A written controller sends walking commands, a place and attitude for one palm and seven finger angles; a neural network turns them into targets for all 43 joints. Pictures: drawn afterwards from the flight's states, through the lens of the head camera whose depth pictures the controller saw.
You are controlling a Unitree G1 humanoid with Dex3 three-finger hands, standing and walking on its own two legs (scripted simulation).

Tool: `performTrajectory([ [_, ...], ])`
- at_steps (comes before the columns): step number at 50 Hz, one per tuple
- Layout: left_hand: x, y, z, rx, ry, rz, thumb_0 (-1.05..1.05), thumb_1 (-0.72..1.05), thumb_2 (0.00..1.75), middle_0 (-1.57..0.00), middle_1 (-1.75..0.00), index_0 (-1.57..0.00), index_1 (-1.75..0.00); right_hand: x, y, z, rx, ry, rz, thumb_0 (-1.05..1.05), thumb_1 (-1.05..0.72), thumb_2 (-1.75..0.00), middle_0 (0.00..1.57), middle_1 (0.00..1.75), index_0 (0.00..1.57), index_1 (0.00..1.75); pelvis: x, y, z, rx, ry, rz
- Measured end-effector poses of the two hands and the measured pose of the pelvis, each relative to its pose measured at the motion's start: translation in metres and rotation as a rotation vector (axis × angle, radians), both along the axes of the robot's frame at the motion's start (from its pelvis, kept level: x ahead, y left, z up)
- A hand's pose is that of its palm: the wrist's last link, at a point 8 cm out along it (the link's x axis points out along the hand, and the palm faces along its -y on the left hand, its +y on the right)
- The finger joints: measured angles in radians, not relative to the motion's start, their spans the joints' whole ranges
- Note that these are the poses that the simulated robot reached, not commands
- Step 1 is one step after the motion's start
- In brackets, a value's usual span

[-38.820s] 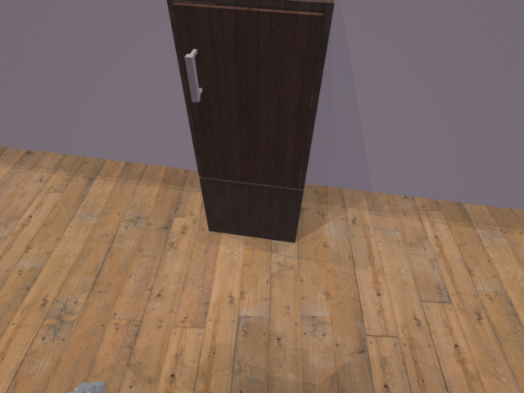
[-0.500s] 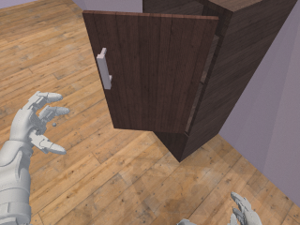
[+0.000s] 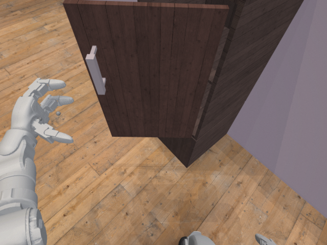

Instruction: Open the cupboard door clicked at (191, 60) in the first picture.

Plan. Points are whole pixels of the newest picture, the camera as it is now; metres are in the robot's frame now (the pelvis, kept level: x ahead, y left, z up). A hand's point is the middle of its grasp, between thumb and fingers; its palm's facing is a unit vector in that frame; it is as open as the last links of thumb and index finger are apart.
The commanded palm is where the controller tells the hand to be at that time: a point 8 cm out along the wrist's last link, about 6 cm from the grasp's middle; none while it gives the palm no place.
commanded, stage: move the hooked fingers beside the handle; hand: left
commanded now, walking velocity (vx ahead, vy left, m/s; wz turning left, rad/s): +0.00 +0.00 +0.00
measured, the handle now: (98, 71) +0.56 +0.19 +0.07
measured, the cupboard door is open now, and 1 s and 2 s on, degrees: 50 50 50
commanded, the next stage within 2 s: slide the fingers in behind the handle in 1.62 s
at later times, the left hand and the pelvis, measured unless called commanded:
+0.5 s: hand (68, 93) +0.46 +0.25 +0.09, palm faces -0.02 -1.00 +0.01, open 14.0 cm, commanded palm +0.44 +0.30 +0.08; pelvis +0.00 +0.00 -0.01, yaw +0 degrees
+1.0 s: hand (74, 79) +0.52 +0.25 +0.08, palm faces -0.03 -1.00 +0.00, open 14.0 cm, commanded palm +0.48 +0.30 +0.08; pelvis +0.00 +0.01 -0.01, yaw -2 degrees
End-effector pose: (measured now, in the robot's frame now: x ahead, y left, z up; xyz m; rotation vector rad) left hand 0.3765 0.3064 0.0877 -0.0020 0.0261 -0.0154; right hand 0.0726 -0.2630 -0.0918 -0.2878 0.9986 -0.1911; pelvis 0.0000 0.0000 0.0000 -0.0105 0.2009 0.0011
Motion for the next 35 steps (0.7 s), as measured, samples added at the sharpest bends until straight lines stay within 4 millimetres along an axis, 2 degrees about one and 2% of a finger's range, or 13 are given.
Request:
performTrajectory([
  [15, 0.04, -0.004, -0.001, -0.001, 0.008, 0.007, -0.02, -0.5, 0.3, -0.3, -1.2, -0.3, -1.2, -0.015, 0.0, -0.008, -0.001, 0.1, -0.028, 0.01, -0.91, -0.9, 0.2, 0.3, 0.2, 0.3, 0.001, 0.001, -0.004, -0.005, 0.041, -0.001],
  [35, 0.09, -0.009, 0.0, 0.01, 0.017, -0.01, -0.02, -0.5, 0.3, -0.3, -1.2, -0.3, -1.2, -0.073, -0.005, -0.011, -0.029, 0.298, -0.112, 0.01, -0.91, -0.9, 0.2, 0.3, 0.2, 0.3, -0.004, 0.002, -0.012, -0.015, 0.106, -0.003],
])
